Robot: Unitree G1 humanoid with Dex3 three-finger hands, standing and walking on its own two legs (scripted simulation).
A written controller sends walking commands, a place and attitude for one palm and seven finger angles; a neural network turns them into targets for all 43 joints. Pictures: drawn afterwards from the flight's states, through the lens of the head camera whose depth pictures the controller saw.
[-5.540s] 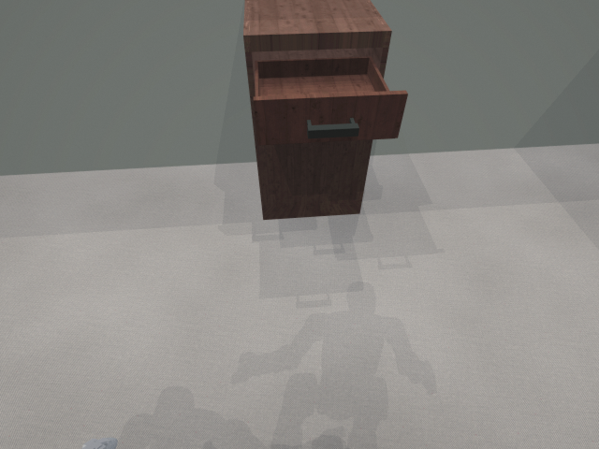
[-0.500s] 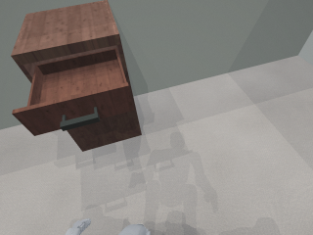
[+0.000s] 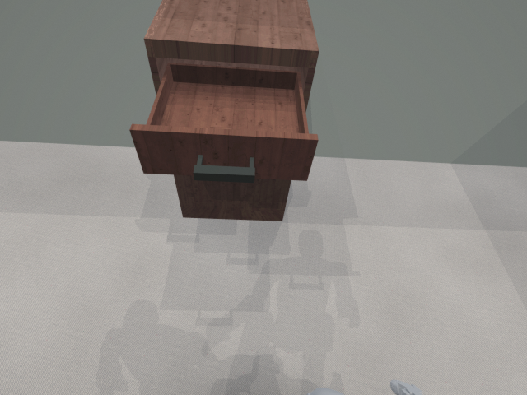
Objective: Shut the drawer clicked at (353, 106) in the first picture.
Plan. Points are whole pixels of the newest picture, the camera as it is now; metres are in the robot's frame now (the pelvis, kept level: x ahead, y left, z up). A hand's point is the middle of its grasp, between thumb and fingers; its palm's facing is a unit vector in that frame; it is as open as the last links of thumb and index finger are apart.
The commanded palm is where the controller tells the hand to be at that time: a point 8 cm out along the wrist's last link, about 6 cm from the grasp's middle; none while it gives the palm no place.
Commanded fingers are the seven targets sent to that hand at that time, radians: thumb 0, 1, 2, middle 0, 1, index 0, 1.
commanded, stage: turn to face it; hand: left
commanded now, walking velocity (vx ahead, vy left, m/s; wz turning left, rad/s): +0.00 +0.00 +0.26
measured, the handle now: (225, 167) +0.58 +0.14 -0.07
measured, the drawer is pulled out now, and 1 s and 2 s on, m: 0.30 0.30 0.30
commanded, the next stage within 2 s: take the last steps up to it in 0.02 s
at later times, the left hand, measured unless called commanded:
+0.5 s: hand out of the picture -0.03 +0.12 -0.16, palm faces +0.18 -0.97 -0.17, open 7.4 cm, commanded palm none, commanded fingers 0.00 0.90 0.90 -0.20 -0.30 -0.20 -0.30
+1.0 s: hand (171, 335) +0.23 +0.19 -0.16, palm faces +0.08 -0.97 -0.21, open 7.4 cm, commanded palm none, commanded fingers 0.00 0.90 0.90 -0.20 -0.30 -0.20 -0.30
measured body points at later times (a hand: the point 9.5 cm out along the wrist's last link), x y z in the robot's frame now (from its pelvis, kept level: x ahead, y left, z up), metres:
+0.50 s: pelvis +0.03 -0.03 +0.01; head +0.03 -0.04 +0.46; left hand -0.04 +0.17 -0.15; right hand +0.05 -0.27 -0.15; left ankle +0.03 +0.12 -0.67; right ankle -0.01 -0.12 -0.74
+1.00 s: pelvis +0.17 -0.01 +0.00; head +0.18 -0.02 +0.45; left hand +0.22 +0.24 -0.14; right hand +0.14 -0.23 -0.16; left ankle +0.10 +0.12 -0.74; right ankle +0.26 -0.14 -0.71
